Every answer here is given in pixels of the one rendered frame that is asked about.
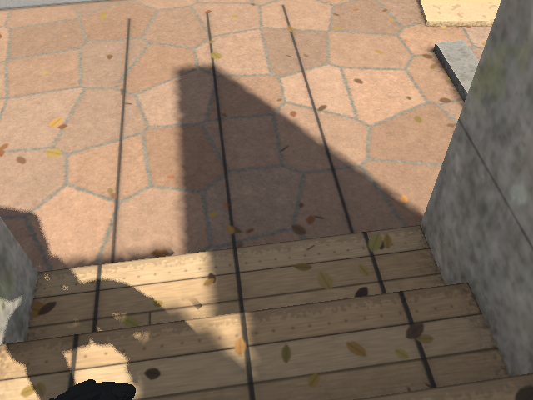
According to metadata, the robot left hand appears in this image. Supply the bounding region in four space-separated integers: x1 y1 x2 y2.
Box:
49 379 136 400

